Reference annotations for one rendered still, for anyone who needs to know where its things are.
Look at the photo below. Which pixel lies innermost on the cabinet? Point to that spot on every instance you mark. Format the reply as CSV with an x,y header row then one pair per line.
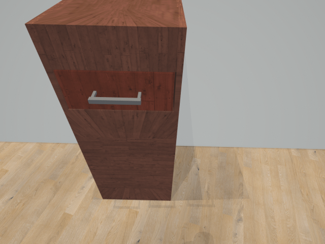
x,y
130,153

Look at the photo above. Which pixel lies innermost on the handle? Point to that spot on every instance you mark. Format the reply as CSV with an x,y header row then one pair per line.
x,y
111,100

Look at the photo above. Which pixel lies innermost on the drawer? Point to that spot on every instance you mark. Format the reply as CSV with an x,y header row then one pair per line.
x,y
157,88

